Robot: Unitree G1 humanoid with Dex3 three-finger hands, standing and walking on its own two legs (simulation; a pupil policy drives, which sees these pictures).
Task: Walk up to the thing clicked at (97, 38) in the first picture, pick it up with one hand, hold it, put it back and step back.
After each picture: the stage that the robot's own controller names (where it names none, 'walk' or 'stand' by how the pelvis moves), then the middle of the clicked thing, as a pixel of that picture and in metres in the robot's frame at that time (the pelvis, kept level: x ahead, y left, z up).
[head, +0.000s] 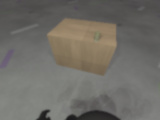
stand; (97, 36) +0.99 -0.06 -0.04
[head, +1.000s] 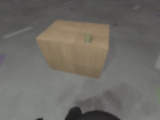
walk; (88, 39) +0.89 +0.11 -0.02
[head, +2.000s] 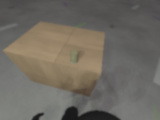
walk; (74, 57) +0.52 +0.18 -0.02
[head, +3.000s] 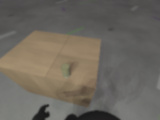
stand; (66, 70) +0.40 +0.21 -0.03
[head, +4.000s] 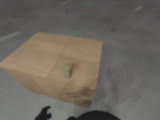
stand; (67, 72) +0.39 +0.20 -0.04
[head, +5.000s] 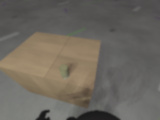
stand; (64, 71) +0.39 +0.22 -0.04
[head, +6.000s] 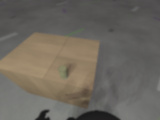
stand; (63, 72) +0.39 +0.23 -0.04
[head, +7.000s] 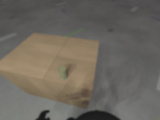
rise first; (63, 73) +0.38 +0.23 -0.04
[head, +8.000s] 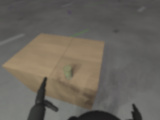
rise first; (68, 72) +0.39 +0.21 -0.04
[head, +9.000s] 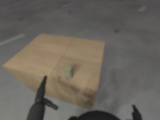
go down; (68, 72) +0.39 +0.21 -0.04
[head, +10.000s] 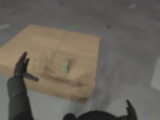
go down; (64, 68) +0.41 +0.20 -0.03
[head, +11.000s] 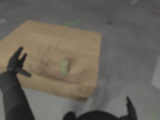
go down; (64, 67) +0.39 +0.19 -0.01
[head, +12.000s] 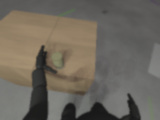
close in; (58, 61) +0.41 +0.20 +0.03
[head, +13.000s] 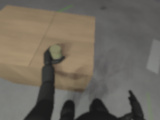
close; (57, 54) +0.45 +0.20 +0.05
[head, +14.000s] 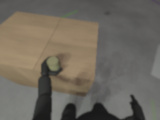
lift; (54, 66) +0.37 +0.23 +0.04
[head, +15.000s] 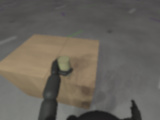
lift; (65, 66) +0.33 +0.17 +0.14
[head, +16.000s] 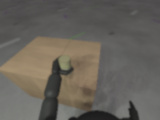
hold; (65, 65) +0.33 +0.17 +0.15
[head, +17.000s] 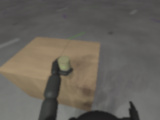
hold; (65, 66) +0.33 +0.17 +0.14
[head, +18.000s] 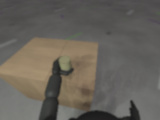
crouch; (66, 66) +0.34 +0.16 +0.14
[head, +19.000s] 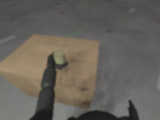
crouch; (60, 60) +0.38 +0.21 +0.13
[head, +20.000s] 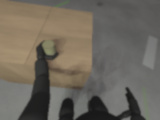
lower; (50, 50) +0.47 +0.22 +0.05
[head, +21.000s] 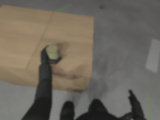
lower; (54, 54) +0.45 +0.21 +0.05
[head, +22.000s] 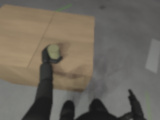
lower; (55, 54) +0.45 +0.21 +0.05
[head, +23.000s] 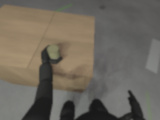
lower; (54, 54) +0.45 +0.21 +0.05
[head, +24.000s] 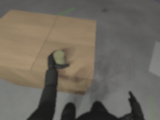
open; (60, 59) +0.42 +0.18 +0.04
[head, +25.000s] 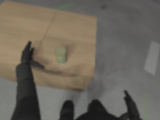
sink last; (61, 56) +0.43 +0.18 +0.04
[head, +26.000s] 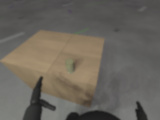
sink last; (70, 66) +0.43 +0.20 +0.00
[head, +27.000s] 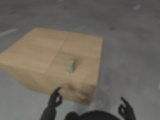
stand; (69, 66) +0.42 +0.18 +0.00
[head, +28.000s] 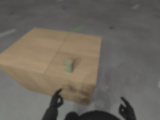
stand; (68, 66) +0.42 +0.19 +0.00
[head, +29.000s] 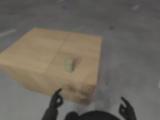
stand; (69, 66) +0.42 +0.19 +0.00
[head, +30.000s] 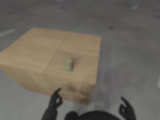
stand; (68, 65) +0.42 +0.19 +0.00
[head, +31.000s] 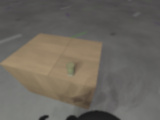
stand; (70, 69) +0.43 +0.18 -0.03
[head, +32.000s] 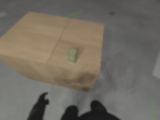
walk; (72, 56) +0.47 +0.15 -0.02
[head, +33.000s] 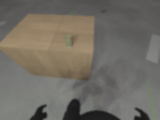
walk; (69, 41) +0.66 +0.23 -0.01
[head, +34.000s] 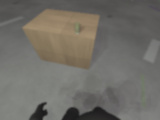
stand; (77, 28) +0.97 +0.21 -0.02
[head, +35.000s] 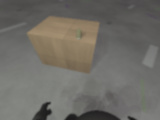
stand; (78, 34) +0.98 +0.19 -0.04
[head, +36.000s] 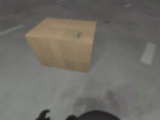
stand; (76, 34) +0.98 +0.22 -0.04
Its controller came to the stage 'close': yes
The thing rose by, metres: 0.19
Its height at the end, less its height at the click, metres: +0.00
